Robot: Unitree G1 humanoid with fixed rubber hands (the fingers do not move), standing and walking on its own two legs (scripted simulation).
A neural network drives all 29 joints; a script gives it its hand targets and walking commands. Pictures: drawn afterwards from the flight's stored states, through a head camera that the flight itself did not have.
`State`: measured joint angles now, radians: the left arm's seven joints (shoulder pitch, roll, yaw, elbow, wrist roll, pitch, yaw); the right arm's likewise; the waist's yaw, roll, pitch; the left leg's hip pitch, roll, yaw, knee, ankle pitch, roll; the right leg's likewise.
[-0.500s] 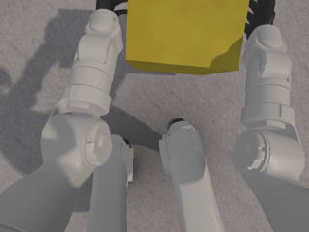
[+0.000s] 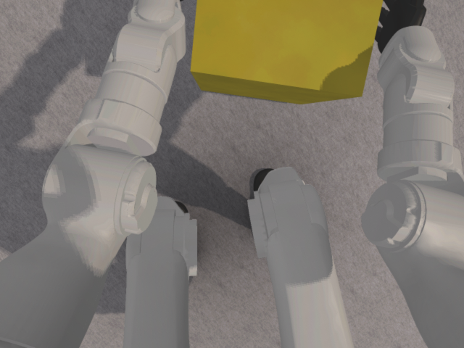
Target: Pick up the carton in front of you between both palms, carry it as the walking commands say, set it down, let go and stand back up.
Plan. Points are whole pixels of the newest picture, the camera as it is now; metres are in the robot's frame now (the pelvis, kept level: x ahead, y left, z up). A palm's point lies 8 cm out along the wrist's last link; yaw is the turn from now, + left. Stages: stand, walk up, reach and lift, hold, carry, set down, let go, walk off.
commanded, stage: set down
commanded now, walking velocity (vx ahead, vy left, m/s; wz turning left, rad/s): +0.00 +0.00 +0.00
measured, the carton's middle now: (271, 26) +0.52 -0.17 -0.26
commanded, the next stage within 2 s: none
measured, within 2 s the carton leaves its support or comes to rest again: rests again in 0.20 s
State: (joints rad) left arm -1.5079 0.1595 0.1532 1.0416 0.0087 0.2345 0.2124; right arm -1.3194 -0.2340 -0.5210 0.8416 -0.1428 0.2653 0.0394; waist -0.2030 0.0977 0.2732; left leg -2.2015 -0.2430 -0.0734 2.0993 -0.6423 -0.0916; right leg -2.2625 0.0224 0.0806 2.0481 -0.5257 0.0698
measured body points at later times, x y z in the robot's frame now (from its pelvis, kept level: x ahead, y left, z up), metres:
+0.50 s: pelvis -0.01 +0.01 -0.01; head +0.36 -0.06 +0.23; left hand +0.57 -0.02 -0.20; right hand +0.47 -0.31 -0.20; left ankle +0.09 +0.12 -0.37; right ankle +0.12 -0.14 -0.37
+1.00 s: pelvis -0.01 +0.00 -0.02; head +0.37 -0.06 +0.19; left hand +0.58 +0.00 -0.23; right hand +0.45 -0.36 -0.23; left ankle +0.09 +0.11 -0.37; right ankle +0.11 -0.13 -0.37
